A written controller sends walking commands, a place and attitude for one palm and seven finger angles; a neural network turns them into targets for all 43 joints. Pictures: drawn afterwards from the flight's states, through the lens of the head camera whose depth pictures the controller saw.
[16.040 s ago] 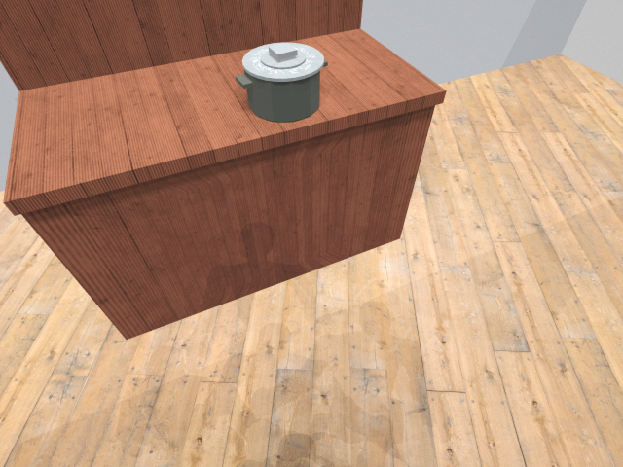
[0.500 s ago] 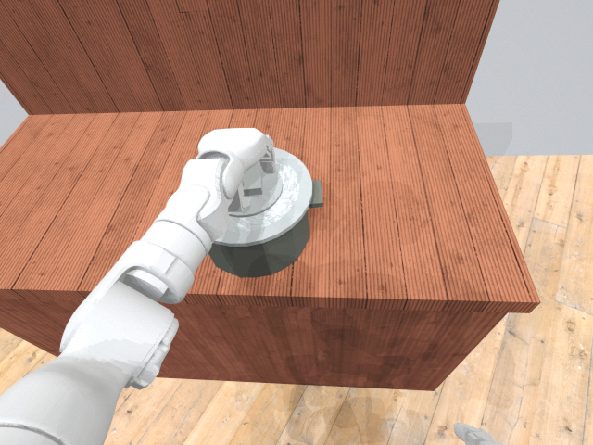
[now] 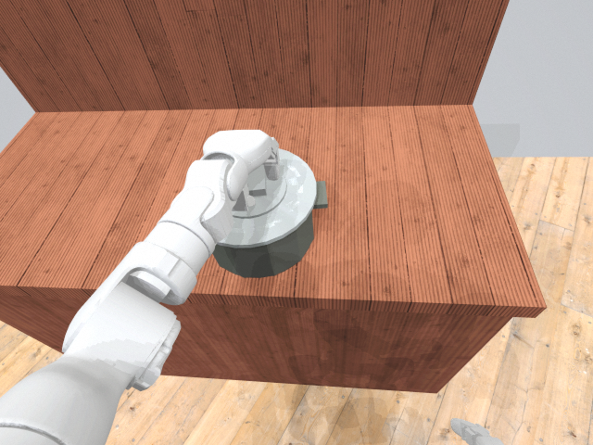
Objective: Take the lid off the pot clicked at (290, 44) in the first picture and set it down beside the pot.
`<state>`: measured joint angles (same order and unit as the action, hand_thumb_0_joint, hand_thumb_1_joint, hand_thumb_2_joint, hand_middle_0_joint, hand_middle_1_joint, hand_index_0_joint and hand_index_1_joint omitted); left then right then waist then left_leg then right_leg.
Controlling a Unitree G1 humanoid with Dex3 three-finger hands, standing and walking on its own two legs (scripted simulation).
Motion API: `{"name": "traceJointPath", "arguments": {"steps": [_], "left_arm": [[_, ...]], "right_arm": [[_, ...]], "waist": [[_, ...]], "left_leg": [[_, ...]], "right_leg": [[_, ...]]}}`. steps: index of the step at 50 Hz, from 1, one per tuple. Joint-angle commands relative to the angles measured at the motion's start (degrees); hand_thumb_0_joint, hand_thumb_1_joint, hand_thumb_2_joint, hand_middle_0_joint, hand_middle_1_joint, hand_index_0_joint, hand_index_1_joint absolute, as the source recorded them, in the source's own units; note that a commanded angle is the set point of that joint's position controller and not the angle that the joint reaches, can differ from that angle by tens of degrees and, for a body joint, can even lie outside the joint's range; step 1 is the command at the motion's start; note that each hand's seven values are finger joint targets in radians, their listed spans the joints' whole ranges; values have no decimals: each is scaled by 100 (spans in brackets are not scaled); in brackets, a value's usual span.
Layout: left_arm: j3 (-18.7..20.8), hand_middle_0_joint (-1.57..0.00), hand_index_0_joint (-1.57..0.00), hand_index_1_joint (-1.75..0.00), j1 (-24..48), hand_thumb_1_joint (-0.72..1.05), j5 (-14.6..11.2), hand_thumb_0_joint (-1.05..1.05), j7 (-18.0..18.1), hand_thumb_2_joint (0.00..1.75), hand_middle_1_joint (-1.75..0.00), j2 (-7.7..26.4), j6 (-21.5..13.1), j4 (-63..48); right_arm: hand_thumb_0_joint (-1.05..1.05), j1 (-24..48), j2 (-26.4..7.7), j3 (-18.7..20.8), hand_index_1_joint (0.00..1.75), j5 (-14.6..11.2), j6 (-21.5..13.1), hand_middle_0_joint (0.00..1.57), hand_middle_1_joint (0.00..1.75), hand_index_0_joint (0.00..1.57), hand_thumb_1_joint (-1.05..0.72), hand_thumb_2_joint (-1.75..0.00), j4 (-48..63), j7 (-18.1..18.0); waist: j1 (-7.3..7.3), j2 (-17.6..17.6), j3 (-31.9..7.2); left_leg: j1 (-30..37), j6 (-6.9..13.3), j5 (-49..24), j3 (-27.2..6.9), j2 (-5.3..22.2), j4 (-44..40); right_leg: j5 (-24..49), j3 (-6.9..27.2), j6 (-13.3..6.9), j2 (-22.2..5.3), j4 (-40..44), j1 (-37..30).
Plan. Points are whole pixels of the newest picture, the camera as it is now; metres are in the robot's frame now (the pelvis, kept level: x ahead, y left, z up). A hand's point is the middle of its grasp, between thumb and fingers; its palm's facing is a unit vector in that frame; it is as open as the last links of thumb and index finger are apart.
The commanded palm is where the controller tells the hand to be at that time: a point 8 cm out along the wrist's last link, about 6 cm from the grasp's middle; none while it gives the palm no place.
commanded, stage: close the fingers and squeeze the knob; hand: left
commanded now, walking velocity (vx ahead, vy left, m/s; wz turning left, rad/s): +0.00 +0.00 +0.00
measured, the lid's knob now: (248, 181) +0.48 +0.07 +0.08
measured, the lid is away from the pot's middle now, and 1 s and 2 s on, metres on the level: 0.01 0.01 0.01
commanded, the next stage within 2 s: lift the lid straight up in 0.42 s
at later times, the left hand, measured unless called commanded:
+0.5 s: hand (245, 186) +0.45 +0.07 +0.10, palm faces -0.33 +0.00 -0.94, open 7.8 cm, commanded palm +0.44 +0.07 +0.16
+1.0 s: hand (247, 171) +0.46 +0.06 +0.12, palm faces -0.31 +0.00 -0.95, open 7.7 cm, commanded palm +0.45 +0.07 +0.20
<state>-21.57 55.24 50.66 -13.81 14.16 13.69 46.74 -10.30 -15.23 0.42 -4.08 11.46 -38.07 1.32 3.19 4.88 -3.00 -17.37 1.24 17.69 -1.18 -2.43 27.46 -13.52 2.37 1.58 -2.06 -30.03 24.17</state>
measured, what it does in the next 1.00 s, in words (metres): stands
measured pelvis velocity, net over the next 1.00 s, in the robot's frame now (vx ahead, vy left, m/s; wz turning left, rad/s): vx -0.01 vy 0.00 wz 0.00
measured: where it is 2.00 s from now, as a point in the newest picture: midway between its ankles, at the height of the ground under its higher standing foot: outside the picture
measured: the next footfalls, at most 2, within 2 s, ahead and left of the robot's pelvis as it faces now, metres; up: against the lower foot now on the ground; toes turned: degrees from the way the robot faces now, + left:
none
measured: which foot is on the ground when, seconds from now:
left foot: down 0.00-1.00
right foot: down 0.00-1.00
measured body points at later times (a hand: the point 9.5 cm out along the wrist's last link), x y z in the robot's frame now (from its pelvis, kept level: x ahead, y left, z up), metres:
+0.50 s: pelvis +0.00 +0.00 +0.00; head +0.04 -0.04 +0.45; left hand +0.46 +0.07 +0.15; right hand +0.10 -0.25 -0.14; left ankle -0.05 +0.11 -0.74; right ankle +0.01 -0.14 -0.74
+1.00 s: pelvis -0.01 +0.00 +0.00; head +0.04 -0.04 +0.45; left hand +0.47 +0.06 +0.18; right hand +0.11 -0.25 -0.14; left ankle -0.05 +0.11 -0.74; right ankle +0.01 -0.14 -0.74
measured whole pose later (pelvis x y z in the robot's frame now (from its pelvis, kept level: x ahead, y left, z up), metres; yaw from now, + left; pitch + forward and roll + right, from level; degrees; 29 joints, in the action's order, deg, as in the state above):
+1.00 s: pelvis -0.01 +0.00 +0.00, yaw +0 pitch +7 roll +1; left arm -20.8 59.3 50.6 -15.7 14.3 15.0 48.1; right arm -10.1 -15.3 0.1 -4.0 10.0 -38.8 0.5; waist 3.7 5.2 -2.0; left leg -16.1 1.3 16.7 -1.0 -2.7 26.2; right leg -12.8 2.5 1.6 -2.3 -29.3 23.2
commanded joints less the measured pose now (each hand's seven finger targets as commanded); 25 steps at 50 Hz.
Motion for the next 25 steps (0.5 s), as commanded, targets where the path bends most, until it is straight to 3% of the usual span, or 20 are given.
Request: {"name": "traceJointPath", "arguments": {"steps": [1,4,7,8,9,12,15,16,17,20,22,25], "left_arm": [[316,-63,-73,-93,3006,26,100,0,230,108,-86,694,6,-1053],[537,-64,-75,-94,3008,29,88,0,255,109,-86,931,6,-860],[264,-65,-77,-95,3195,32,108,0,250,110,-86,632,6,-1016],[316,-65,-77,-95,3136,33,77,0,234,111,-87,622,-9,-1075],[534,-66,-78,-95,3052,34,110,0,257,111,-87,908,-6,-954],[210,-67,-80,-96,3201,37,68,0,246,112,-87,546,26,-991],[597,-68,-82,-97,3134,40,77,0,281,113,-88,987,11,-908],[358,-69,-83,-98,3021,41,46,0,256,114,-88,685,43,-739],[376,-69,-84,-98,3018,42,51,0,248,114,-88,692,48,-620],[688,-70,-86,-99,3191,45,95,0,279,115,-89,1117,-17,-877],[443,-71,-87,-99,2981,47,106,0,251,115,-89,830,-25,-777],[560,-71,-89,-100,3090,48,133,0,276,115,-90,978,-56,-836]], "right_arm": [[0,209,-565,173,30,6,-158,20,30,20,-90,-90,620,9],[0,178,-591,160,30,17,-163,20,30,20,-90,-90,605,-18],[0,194,-560,176,30,11,-164,20,30,20,-90,-90,608,0],[0,201,-551,192,30,34,-179,20,30,20,-90,-90,651,0],[0,186,-583,184,30,31,-170,20,30,20,-90,-90,614,-5],[0,226,-555,183,30,14,-153,20,30,20,-90,-90,627,3],[0,181,-588,174,30,29,-172,20,30,20,-90,-90,605,-38],[0,202,-560,156,30,19,-175,20,30,20,-90,-90,620,-32],[0,165,-590,160,30,8,-160,20,30,20,-90,-90,569,-43],[0,145,-596,162,30,40,-197,20,30,20,-90,-90,606,-81],[0,194,-561,152,30,10,-201,20,30,20,-90,-90,644,-62],[0,146,-591,168,30,20,-195,20,30,20,-90,-90,621,-60]], "waist": [[118,-872,-2371],[100,-975,-2341],[141,-761,-2427],[118,-861,-2520],[98,-911,-2515],[157,-872,-2382],[99,-943,-2504],[127,-995,-2331],[152,-1077,-2181],[70,-940,-2481],[95,-888,-2379],[95,-943,-2345]], "left_leg": [[629,145,-2185,213,-57,-121],[517,155,-2084,220,-74,-124],[677,138,-2225,186,-58,-112],[677,165,-2356,183,-74,-71],[647,154,-2298,196,-56,-78],[613,147,-2134,191,-65,-122],[570,163,-2101,211,-80,-134],[504,163,-1983,225,-96,-155],[441,158,-1910,246,-68,-169],[466,182,-1885,257,-98,-180],[481,159,-1985,237,-92,-178],[502,159,-1919,231,-66,-192]], "right_leg": [[2514,-498,-359,250,-34,-1386],[2499,-487,-361,245,-21,-1443],[2465,-503,-379,249,-58,-1321],[2596,-490,-375,237,-44,-1412],[2601,-482,-368,245,-54,-1463],[2450,-507,-373,246,-27,-1348],[2523,-472,-367,242,-30,-1520],[2422,-493,-358,243,7,-1417],[2349,-511,-356,252,24,-1328],[2442,-429,-357,221,19,-1592],[2429,-467,-367,233,-1,-1498],[2339,-478,-367,248,24,-1447]]}}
